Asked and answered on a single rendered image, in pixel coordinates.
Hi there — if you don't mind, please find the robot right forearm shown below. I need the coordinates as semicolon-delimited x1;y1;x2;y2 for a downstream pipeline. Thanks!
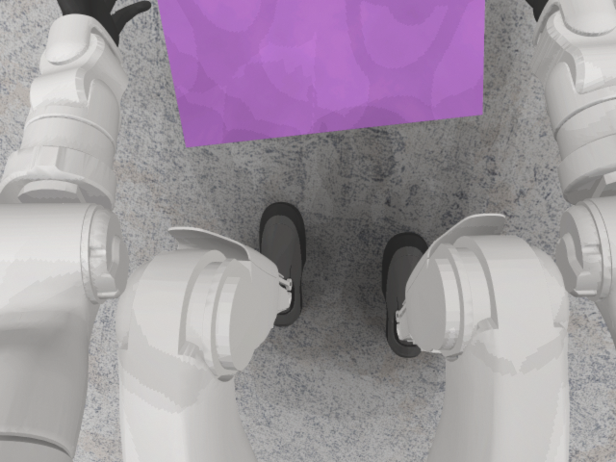
530;0;616;205

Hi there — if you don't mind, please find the robot left upper arm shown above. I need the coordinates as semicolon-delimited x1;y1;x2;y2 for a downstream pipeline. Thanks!
0;203;129;462

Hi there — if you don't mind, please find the robot right upper arm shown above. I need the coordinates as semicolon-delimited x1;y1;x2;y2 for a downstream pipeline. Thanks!
555;195;616;349

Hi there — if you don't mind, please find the robot right hand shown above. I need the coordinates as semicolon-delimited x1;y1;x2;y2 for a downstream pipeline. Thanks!
526;0;549;22

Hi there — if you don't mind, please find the robot left forearm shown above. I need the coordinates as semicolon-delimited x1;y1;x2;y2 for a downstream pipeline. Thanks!
0;13;128;210

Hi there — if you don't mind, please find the right robot thigh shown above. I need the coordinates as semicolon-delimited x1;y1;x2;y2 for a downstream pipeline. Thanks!
418;235;570;462

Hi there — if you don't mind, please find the robot left hand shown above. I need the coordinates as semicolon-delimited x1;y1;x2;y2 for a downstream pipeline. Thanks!
57;0;151;47

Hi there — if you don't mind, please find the carton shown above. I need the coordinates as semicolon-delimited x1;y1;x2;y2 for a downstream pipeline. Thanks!
158;0;485;147

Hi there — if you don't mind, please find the left robot foot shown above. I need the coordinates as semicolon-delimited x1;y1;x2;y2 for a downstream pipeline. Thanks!
259;202;306;327

